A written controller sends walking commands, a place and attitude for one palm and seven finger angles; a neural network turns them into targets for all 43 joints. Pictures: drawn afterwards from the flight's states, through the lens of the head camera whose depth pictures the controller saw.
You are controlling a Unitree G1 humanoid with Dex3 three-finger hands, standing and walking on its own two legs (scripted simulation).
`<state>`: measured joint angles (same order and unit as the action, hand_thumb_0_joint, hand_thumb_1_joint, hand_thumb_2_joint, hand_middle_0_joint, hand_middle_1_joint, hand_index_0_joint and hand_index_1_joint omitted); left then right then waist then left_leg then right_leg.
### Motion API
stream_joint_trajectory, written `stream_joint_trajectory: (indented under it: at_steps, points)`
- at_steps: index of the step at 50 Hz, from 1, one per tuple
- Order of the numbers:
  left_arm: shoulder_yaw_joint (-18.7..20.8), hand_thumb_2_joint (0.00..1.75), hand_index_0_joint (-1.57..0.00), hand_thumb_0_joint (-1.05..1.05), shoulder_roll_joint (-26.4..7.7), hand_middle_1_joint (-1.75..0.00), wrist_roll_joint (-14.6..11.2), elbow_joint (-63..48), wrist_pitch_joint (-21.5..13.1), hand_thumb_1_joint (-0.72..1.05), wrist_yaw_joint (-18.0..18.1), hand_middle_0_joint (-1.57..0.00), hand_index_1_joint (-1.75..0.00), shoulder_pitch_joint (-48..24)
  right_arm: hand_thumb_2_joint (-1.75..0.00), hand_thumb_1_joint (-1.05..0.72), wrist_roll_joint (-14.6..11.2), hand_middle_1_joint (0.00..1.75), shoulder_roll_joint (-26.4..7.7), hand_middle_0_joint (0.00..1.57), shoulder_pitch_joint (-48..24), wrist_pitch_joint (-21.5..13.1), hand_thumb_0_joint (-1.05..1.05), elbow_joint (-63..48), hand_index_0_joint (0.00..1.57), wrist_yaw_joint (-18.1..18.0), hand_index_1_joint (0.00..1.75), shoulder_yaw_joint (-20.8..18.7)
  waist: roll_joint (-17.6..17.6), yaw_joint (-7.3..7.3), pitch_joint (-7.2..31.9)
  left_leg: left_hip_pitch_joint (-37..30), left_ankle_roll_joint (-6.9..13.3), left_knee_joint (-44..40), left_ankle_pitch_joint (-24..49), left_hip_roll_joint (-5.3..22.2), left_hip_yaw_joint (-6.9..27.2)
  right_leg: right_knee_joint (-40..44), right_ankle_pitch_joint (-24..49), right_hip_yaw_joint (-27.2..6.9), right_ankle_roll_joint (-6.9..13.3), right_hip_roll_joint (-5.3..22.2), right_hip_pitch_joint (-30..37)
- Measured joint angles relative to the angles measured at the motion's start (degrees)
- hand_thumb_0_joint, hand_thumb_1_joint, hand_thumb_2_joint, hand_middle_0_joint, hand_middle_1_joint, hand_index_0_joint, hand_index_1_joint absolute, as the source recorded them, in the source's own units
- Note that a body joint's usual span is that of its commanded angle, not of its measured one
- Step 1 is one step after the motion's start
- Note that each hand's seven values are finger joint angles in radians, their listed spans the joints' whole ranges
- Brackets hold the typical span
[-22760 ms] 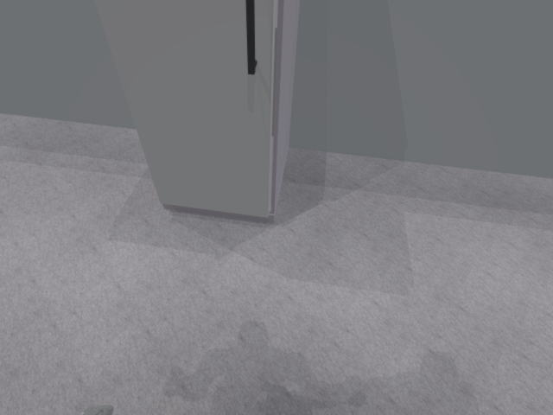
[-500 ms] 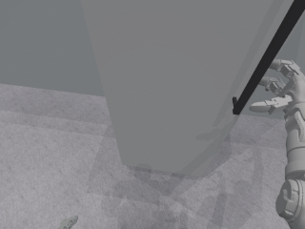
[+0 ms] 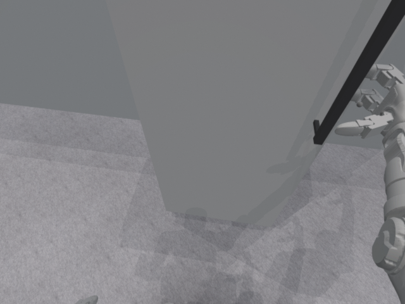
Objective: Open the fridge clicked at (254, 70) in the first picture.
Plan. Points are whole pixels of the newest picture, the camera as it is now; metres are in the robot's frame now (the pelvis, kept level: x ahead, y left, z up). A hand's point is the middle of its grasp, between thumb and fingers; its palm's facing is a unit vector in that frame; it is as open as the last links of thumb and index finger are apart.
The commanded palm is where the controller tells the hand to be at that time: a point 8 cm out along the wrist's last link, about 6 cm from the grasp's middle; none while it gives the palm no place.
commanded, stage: slide the fingers in behind the handle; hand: right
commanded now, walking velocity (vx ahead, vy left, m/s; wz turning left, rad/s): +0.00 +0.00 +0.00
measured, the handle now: (366, 46) +0.51 -0.19 +0.25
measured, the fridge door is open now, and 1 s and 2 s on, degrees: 0 0 0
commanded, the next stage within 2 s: grip the handle and tug to test in 1.78 s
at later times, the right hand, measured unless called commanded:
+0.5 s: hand (353, 108) +0.46 -0.20 +0.17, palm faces +0.02 +1.00 +0.00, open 13.9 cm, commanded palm +0.43 -0.25 +0.16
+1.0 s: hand (336, 103) +0.47 -0.17 +0.16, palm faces +0.02 +1.00 +0.00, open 13.9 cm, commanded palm +0.44 -0.22 +0.16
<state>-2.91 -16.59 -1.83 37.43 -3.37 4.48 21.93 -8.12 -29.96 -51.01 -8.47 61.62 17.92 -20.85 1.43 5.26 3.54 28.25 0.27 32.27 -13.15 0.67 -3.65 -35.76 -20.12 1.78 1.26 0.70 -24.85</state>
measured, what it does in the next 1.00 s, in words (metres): stands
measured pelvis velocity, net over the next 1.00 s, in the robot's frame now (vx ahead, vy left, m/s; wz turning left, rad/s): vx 0.01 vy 0.00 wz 0.01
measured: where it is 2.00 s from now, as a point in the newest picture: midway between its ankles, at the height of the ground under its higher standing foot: outside the picture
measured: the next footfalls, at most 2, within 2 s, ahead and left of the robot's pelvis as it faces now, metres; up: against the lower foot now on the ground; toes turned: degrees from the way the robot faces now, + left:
none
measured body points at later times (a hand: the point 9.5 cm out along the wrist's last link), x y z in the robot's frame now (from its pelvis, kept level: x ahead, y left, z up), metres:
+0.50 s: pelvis +0.00 +0.00 +0.00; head +0.04 +0.00 +0.45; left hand +0.08 +0.26 -0.11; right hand +0.45 -0.25 +0.17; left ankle +0.03 +0.12 -0.73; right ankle -0.03 -0.10 -0.73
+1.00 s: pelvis +0.01 +0.00 +0.00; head +0.04 +0.01 +0.45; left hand +0.07 +0.26 -0.11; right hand +0.46 -0.23 +0.17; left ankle +0.03 +0.12 -0.73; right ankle -0.03 -0.10 -0.73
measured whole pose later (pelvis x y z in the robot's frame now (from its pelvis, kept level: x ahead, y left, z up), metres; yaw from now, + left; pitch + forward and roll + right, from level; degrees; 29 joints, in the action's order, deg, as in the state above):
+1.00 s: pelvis +0.01 +0.00 +0.00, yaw +0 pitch +7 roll +1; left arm -2.6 -15.6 -1.8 37.7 -3.2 3.8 20.6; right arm -8.3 -22.5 -46.8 -5.5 53.5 11.5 -17.9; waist 2.0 4.1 3.6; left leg 25.2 0.6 31.0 -13.2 0.4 -3.3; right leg -33.3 -19.6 2.1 0.9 0.8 -21.2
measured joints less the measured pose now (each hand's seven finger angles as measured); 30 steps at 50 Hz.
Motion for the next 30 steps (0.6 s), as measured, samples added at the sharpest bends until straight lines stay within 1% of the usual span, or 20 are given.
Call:
stream_joint_trajectory:
  at_steps: [6,12,17,22,26,30]
  points:
    - [0.1,0.90,-0.20,0.01,0.1,-0.30,-0.1,0.6,0.1,0.90,-0.2,-0.20,-0.30,1.2,-0.30,0.50,-0.8,1.22,0.5,0.33,1.7,0.0,-0.01,-1.8,0.33,-0.3,1.22,-0.2,0.3,0.02,0.3,-0.3,-0.1,-0.4,0.1,-0.1,0.3,0.2,-0.1,0.2,0.1,0.1,0.3]
    - [0.2,0.90,-0.20,0.01,0.2,-0.30,-0.1,0.4,0.2,0.90,-0.3,-0.20,-0.30,1.2,-0.30,0.50,-1.0,1.21,1.4,0.31,3.5,1.0,-0.01,-4.3,0.31,-0.8,1.21,-0.3,0.6,-0.10,0.5,-0.9,-0.2,-0.8,0.2,-0.2,0.6,0.7,-0.1,0.6,0.2,0.1,1.1]
    - [0.3,0.90,-0.20,0.01,0.4,-0.30,-0.3,-0.2,0.2,0.90,-0.4,-0.20,-0.30,0.5,-0.30,0.50,-1.5,1.20,2.8,0.30,5.5,2.1,-0.01,-7.2,0.31,-1.4,1.20,0.3,0.7,-0.69,0.7,-1.9,-0.2,-1.2,0.2,-0.2,0.7,1.3,0.0,0.7,0.2,0.1,2.2]
    - [0.3,0.90,-0.20,0.01,0.5,-0.30,-0.4,-0.6,-0.1,0.90,-0.3,-0.20,-0.30,-0.8,-0.30,0.50,-1.4,1.20,4.5,0.30,6.7,3.3,-0.01,-9.7,0.31,-2.7,1.20,1.5,0.7,-1.35,0.6,-2.8,-0.2,-1.4,0.1,-0.1,0.5,1.6,0.1,0.5,0.2,0.0,3.0]
    - [0.3,0.90,-0.20,0.01,0.7,-0.30,-0.3,-0.6,-0.3,0.90,-0.3,-0.20,-0.30,-2.2,-0.30,0.50,-1.4,1.20,5.8,0.30,6.4,3.8,-0.01,-10.4,0.30,-3.6,1.20,2.4,0.6,-1.80,0.5,-3.3,-0.2,-1.5,0.1,0.1,0.3,1.8,0.2,0.2,0.1,-0.2,3.5]
    - [0.2,0.90,-0.20,0.01,0.8,-0.30,-0.3,-0.9,-0.4,0.90,-0.2,-0.20,-0.30,-3.1,-0.30,0.50,-1.0,1.20,6.4,0.30,5.8,4.2,-0.01,-10.3,0.30,-4.5,1.20,3.4,0.5,-1.96,0.3,-3.5,-0.1,-1.4,0.0,0.2,0.0,2.0,0.3,0.0,0.1,-0.3,3.7]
